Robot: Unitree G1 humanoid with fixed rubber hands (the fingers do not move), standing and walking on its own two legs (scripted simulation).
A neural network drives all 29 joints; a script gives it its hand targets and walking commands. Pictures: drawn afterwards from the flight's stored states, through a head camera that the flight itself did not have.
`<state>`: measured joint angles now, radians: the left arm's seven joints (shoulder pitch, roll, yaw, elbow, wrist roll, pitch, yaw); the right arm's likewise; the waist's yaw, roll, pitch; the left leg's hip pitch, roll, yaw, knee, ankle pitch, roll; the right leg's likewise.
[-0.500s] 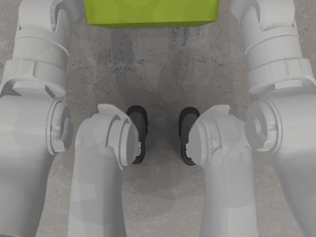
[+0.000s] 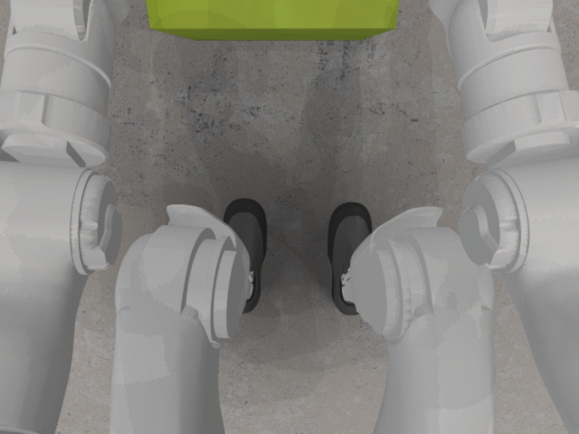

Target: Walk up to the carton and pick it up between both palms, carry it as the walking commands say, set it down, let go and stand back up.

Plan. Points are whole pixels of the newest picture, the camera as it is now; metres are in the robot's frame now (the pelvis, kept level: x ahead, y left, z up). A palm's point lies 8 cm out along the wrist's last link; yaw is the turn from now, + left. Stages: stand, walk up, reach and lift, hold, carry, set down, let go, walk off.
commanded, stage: set down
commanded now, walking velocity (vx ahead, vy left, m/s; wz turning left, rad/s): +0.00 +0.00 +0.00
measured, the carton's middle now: out of the picture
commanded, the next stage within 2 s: none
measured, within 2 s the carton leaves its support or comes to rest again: rests again in 0.08 s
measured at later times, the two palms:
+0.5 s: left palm out of the picture +0.55 +0.18 -0.20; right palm out of the picture +0.56 -0.14 -0.20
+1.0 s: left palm out of the picture +0.55 +0.18 -0.21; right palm out of the picture +0.56 -0.14 -0.20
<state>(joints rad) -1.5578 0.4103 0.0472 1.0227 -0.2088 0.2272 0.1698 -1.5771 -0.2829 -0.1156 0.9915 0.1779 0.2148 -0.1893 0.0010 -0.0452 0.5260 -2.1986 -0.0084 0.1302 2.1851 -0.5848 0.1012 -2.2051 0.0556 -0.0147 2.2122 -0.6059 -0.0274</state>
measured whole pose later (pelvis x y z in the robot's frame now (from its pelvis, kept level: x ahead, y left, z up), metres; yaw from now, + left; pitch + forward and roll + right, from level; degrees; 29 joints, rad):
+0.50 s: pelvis +0.00 +0.00 -0.01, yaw +0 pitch +34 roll +1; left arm -1.56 0.40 0.05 1.07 -0.21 0.21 0.12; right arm -1.58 -0.29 -0.15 1.07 0.17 0.19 -0.16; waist 0.01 -0.05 0.53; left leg -2.21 -0.01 0.13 2.21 -0.59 0.10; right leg -2.21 0.06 -0.02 2.23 -0.61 -0.03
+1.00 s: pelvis +0.00 +0.00 -0.01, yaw +0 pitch +33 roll +1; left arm -1.56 0.39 0.11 1.10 -0.20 0.20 0.06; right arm -1.58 -0.30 -0.21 1.10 0.13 0.18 -0.09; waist 0.01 -0.05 0.53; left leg -2.21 -0.01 0.13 2.24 -0.60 0.10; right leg -2.22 0.05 -0.02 2.26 -0.62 -0.03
